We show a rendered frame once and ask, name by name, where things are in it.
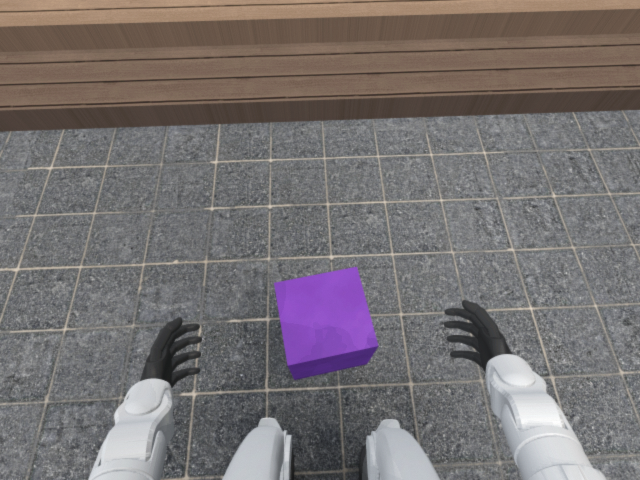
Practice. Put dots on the robot left hand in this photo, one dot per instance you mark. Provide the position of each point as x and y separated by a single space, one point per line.
161 361

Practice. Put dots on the carton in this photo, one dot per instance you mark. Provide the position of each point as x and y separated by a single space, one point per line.
325 322

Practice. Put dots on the left robot thigh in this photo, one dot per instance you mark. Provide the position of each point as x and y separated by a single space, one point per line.
264 454

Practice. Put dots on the left robot shin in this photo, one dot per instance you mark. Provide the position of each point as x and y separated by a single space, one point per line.
270 422

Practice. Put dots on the left robot forearm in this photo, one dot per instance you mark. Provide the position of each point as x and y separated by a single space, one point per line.
135 448

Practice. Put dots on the right robot forearm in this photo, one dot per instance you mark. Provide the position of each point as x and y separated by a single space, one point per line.
541 440

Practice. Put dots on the robot right hand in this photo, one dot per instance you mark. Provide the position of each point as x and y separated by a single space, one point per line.
488 340

